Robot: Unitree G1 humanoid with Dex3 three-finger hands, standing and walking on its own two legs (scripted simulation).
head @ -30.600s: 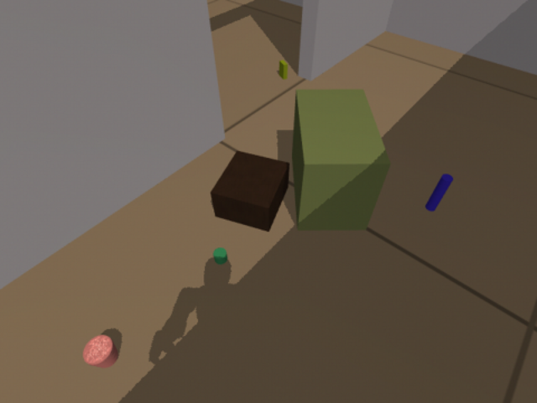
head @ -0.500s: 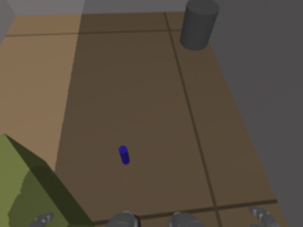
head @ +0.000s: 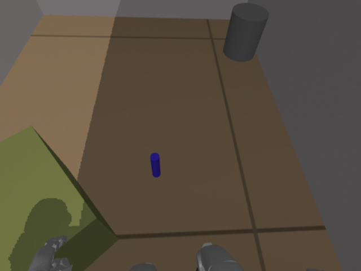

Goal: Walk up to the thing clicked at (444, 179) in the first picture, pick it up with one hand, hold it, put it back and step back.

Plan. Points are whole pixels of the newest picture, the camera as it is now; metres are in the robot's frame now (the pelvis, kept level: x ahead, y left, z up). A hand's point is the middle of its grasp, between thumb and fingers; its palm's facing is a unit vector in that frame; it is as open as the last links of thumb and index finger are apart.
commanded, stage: step back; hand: left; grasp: from the side
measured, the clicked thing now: (155, 165) +0.66 +0.11 -0.65
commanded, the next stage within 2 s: none
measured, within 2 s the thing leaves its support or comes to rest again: neither
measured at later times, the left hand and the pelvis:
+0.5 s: hand out of the picture -0.07 +0.23 -0.13, palm faces -0.06 -0.90 -0.43, open 7.4 cm; pelvis -0.17 -0.04 +0.00, yaw -3 degrees
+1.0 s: hand out of the picture -0.26 +0.21 -0.15, palm faces -0.07 -0.91 -0.40, open 7.4 cm; pelvis -0.35 -0.06 -0.01, yaw -4 degrees
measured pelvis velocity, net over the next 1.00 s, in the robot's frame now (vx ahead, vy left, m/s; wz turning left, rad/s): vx -0.35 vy -0.06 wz -0.08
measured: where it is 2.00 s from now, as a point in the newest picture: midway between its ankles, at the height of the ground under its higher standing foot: outside the picture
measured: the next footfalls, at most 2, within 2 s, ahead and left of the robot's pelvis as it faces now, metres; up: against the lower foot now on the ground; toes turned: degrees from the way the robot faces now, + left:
right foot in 0.30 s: -0.11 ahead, -0.16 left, +0.00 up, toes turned -2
left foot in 0.64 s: -0.19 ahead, +0.07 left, +0.00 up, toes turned -1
